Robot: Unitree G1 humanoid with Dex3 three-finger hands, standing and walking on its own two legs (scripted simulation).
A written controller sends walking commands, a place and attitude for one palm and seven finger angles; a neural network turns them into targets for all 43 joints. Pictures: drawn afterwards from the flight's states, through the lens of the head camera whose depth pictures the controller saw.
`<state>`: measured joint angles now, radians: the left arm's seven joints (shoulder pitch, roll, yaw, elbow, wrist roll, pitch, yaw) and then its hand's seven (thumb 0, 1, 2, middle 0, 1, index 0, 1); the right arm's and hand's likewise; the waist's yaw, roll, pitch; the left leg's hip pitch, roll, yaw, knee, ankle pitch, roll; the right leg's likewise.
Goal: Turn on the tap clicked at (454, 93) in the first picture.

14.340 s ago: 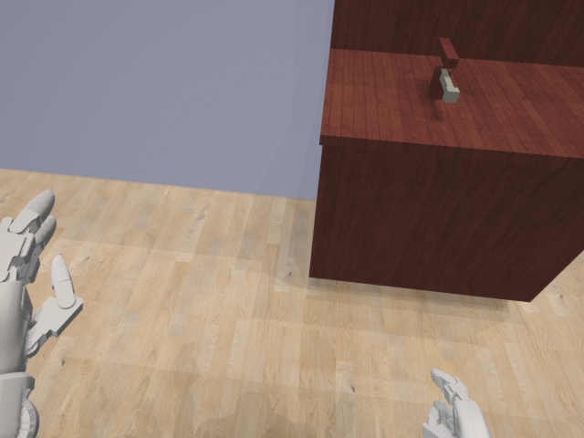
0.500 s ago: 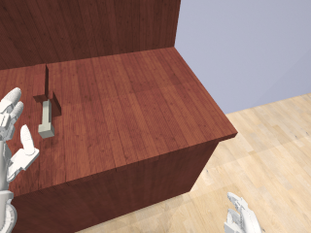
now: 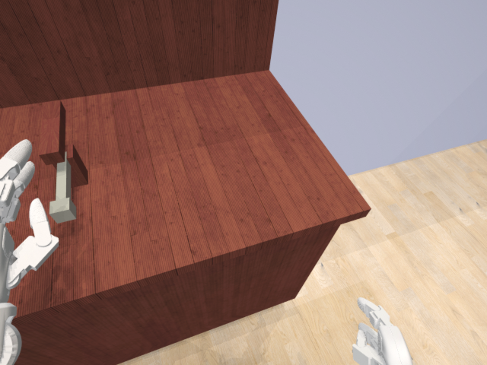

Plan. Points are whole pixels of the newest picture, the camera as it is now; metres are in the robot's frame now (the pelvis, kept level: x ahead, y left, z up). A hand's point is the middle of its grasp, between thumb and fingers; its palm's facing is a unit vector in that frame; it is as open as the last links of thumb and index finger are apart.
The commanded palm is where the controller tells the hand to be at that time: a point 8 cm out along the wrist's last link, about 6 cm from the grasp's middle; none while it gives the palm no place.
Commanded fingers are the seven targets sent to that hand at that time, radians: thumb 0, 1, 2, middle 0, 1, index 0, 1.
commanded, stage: come to a stop and stand still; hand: left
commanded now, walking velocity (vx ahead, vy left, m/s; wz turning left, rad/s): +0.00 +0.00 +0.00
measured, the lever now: (63, 210) +0.31 +0.32 +0.06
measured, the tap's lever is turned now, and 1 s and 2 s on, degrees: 0 0 0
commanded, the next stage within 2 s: look again from close up in 0.46 s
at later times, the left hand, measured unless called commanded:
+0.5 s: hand (38, 242) +0.21 +0.26 +0.16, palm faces +0.41 -0.84 -0.35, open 7.4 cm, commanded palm +0.15 +0.28 +0.18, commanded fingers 0.00 0.90 0.90 -0.20 -0.30 -0.20 -0.30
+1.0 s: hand (30, 238) +0.21 +0.26 +0.17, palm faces +0.39 -0.82 -0.42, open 7.4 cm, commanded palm +0.14 +0.28 +0.17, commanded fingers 0.00 0.90 0.90 -0.20 -0.30 -0.20 -0.30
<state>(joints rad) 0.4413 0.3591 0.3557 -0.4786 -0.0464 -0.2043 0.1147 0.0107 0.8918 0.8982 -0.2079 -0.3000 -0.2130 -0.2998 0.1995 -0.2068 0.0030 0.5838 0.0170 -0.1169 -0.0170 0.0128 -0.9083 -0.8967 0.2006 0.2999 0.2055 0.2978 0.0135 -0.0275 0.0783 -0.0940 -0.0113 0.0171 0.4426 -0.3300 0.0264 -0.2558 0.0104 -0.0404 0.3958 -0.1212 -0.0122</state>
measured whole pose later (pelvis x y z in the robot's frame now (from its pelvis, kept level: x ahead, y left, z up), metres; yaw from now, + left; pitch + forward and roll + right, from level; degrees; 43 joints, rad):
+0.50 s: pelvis -0.01 +0.00 +0.00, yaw -1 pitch -3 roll +0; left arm 0.36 0.35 0.38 -0.42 -0.04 -0.25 0.09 0.01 0.89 0.90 -0.21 -0.30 -0.22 -0.30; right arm 0.23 -0.21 0.02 0.59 0.01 -0.15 0.00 0.01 -0.91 -0.90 0.20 0.30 0.21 0.30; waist 0.05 -0.03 0.10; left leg -0.10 -0.02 0.04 0.48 -0.34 0.03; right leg -0.27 0.00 -0.02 0.44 -0.13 -0.01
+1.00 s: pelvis -0.02 +0.01 +0.00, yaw +1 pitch -2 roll -1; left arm 0.27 0.44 0.34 -0.40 0.01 -0.22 0.08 0.01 0.89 0.90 -0.21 -0.30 -0.21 -0.30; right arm 0.27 -0.21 0.05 0.53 0.01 -0.14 -0.04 0.01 -0.91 -0.90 0.20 0.30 0.20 0.30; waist 0.05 -0.05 0.09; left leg -0.13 -0.03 0.01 0.50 -0.33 0.04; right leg -0.28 0.00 -0.02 0.47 -0.17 0.00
